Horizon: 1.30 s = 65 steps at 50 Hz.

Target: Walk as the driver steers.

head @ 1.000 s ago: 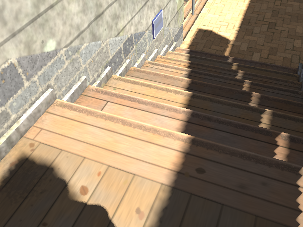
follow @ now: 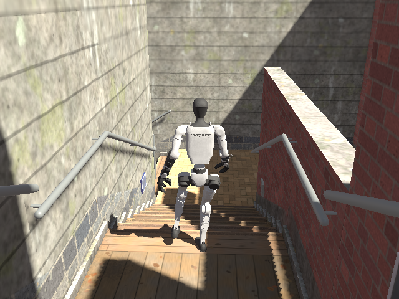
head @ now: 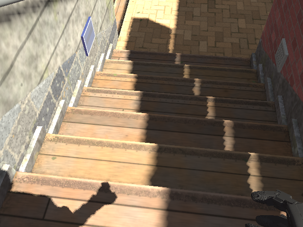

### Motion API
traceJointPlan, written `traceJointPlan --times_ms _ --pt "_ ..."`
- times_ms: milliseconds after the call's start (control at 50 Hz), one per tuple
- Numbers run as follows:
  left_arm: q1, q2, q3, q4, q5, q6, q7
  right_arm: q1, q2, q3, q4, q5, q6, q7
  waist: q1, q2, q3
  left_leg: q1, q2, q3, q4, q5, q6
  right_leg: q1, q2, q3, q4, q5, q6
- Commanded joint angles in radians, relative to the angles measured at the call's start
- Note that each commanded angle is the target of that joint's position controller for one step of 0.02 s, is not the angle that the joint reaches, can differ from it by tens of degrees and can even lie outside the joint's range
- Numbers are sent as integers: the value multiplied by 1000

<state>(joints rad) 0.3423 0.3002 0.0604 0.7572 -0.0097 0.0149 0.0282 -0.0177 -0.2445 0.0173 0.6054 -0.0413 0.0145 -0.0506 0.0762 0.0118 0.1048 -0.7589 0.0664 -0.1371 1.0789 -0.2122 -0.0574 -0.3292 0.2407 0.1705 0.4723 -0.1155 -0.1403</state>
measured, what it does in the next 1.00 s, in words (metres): steps on the spot: left foot, then right foot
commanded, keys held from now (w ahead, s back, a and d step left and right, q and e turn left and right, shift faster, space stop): e+shift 0.38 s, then q+shift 0.62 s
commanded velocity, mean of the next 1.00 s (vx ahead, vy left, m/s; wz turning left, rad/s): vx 0.04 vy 0.00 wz -0.19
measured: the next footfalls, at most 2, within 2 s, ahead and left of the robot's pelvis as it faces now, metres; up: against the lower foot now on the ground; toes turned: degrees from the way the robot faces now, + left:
left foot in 0.26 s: +0.18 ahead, +0.13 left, +0.00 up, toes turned -24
right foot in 0.74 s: +0.03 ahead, +0.00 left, +0.00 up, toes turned -12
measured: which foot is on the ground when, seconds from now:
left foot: up 0.00-0.24, down 0.26-0.76, up 0.78-1.00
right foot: down 0.00-0.26, up 0.28-0.72, down 0.74-1.00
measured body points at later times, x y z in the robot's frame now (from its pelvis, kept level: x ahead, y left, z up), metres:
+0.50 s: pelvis +0.07 +0.09 +0.01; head +0.10 +0.12 +0.46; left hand +0.33 +0.31 -0.10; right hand +0.07 -0.20 -0.06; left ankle +0.14 +0.15 -0.73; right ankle -0.03 -0.04 -0.61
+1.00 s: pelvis +0.02 +0.10 +0.01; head +0.04 +0.08 +0.46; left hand +0.19 +0.34 -0.08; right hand +0.09 -0.21 -0.11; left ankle +0.03 +0.21 -0.66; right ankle -0.01 +0.01 -0.73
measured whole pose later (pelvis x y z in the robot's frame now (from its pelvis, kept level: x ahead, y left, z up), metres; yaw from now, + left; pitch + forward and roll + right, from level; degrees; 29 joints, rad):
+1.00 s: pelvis +0.02 +0.10 +0.01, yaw -5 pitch +0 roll +0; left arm 0.18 0.25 0.01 0.67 0.03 0.03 0.05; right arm 0.26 -0.34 -0.09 0.67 0.00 0.11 0.04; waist -0.02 0.04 0.05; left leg -0.50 -0.01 0.00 1.03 -0.38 -0.05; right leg -0.17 0.00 -0.14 0.42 -0.26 -0.04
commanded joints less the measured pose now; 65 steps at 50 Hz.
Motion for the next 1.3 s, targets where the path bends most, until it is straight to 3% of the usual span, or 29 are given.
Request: traceJointPlan --times_ms 20,160,220,240,260,280,300,340,400,460,540,600,660,720,740,760,780,800,840,920,1000,1120,1140,1160,1180,1200,1220,1260,1300 --pt "31 175 55 -98 -5 33 22 58 -89 -17 -60 0 15 5 -34 -71 -250 64 -65 61 15 78 4 183 -240 284 -3 685 10" --pt "-50 190 62 -173 20 50 2 37 -143 -13 -78 28 -17 13 -15 -125 -175 197 -126 -23 -266 -76 38 227 -254 465 -9 507 -30" --pt "-129 193 59 -202 15 51 -11 130 -156 -21 -52 39 -28 13 -55 -143 -146 450 -136 -20 -553 -71 57 123 -219 514 -7 275 24" --pt "-123 181 54 -199 0 49 -12 154 -159 -25 -45 33 -31 5 -69 -74 -147 588 -87 -37 -714 25 72 35 -169 472 71 -7 71" --pt "-25 107 37 -193 -10 44 -14 137 -205 -34 -64 24 -27 -5 -6 129 -231 797 136 -213 -725 182 139 -82 -79 298 293 -464 124" --pt "10 142 47 -208 7 48 -7 165 -258 -40 -94 29 -13 1 -25 221 -260 827 340 -444 -711 473 256 -225 35 72 511 -679 156" --pt "-45 226 68 -192 46 43 -12 229 -213 -41 -68 28 -10 4 -68 136 -239 759 331 -443 -719 604 303 -272 -31 36 671 -569 167" --pt "-64 234 77 -166 28 63 -29 139 -149 -25 -80 26 -9 7 -17 68 -171 617 208 -187 -741 526 269 -225 -106 -11 781 -374 184" --pt "-62 227 66 -146 9 91 -27 149 -161 -30 -81 11 -8 10 -29 108 -143 515 127 -30 -762 452 242 -185 -128 -68 891 -264 201" --pt "-117 163 40 -137 6 99 -18 247 -150 -31 -50 10 -23 23 -69 126 -166 588 132 -71 -773 344 245 -229 -94 -19 857 -270 201" --pt "-149 93 6 -97 9 108 -2 251 -112 -19 -12 27 -37 30 -57 151 -148 605 98 -117 -829 -22 211 -155 -112 6 494 -300 197" --pt "-189 91 -7 -89 14 102 13 318 -206 -68 11 25 -11 53 -91 229 -108 577 78 -198 -829 -52 247 -75 -139 -147 279 -429 174" --pt "-174 82 -15 -85 2 82 21 354 -226 -91 25 31 5 67 -97 205 -114 567 94 -288 -830 51 260 -13 -134 -130 145 -356 132" --pt "-23 80 -16 -50 3 53 25 294 -214 -108 12 47 28 74 -22 188 -170 490 42 -308 -827 5 191 203 -136 -137 -126 -219 78" --pt "25 114 -7 -37 18 44 29 277 -186 -108 1 57 34 69 -15 137 -171 351 -14 -260 -785 -105 124 352 -207 -91 -205 -177 51" --pt "29 170 4 -50 33 40 33 308 -110 -97 -13 60 39 64 -30 -84 -183 190 -123 -108 -504 -281 78 459 -449 138 -258 -271 -1" --pt "-110 214 14 -81 43 41 31 278 -111 -99 -33 49 44 50 -44 -259 -68 48 -226 88 -253 -371 65 251 -631 268 -289 -21 -96" --pt "-173 136 -5 -109 41 28 28 288 -174 -118 -2 21 50 44 -85 -121 -63 138 -144 66 -71 -310 54 158 -598 158 -271 144 -102" --pt "-279 48 -35 -145 49 8 31 369 -182 -135 38 26 68 57 -166 -95 -96 234 -142 85 101 -196 43 95 -470 -50 -205 332 -41" --pt "-208 55 -32 -155 42 1 32 314 -166 -124 16 39 85 80 -110 -174 -102 152 -93 132 65 -145 5 217 -452 -147 -153 352 -49" --pt "-114 105 -7 -133 40 8 19 221 -128 -101 -42 38 88 96 -45 -164 -103 199 -56 165 -144 -197 13 295 -515 -180 -113 388 -61" --pt "-132 140 18 -145 28 5 -26 205 -124 -103 -85 54 88 99 -56 -180 -153 410 -82 264 -398 -236 71 238 -551 -274 33 355 2" --pt "-133 145 21 -139 18 6 -26 235 -118 -102 -78 44 81 95 -85 -145 -159 514 -97 245 -543 -152 88 169 -527 -294 108 329 35" --pt "-108 139 21 -122 13 9 -28 295 -147 -108 -63 27 64 82 -123 -36 -181 661 -65 136 -717 11 110 57 -480 -335 238 187 96" --pt "-63 25 -11 -157 27 15 -33 320 -262 -122 -74 21 47 68 -89 261 -217 833 246 -229 -737 421 160 -201 -374 -381 488 -455 166" --pt "-158 28 -22 -190 41 35 -14 376 -315 -141 -68 49 39 58 -184 297 -249 731 369 -282 -705 725 349 -266 -277 -262 610 -557 182" --pt "-195 54 -16 -174 25 45 -9 359 -203 -103 -52 40 33 52 -171 157 -234 710 317 -174 -714 686 350 -225 -315 -185 639 -483 181" --pt "-146 25 -25 -112 0 48 -17 188 -60 -42 -52 21 28 31 -80 118 -150 593 189 11 -763 458 253 -110 -313 -141 527 -355 174" --pt "-77 70 -6 -68 16 55 -32 157 -93 -46 -45 21 22 14 -63 148 -119 583 141 112 -754 499 219 -66 -245 -150 500 -298 171"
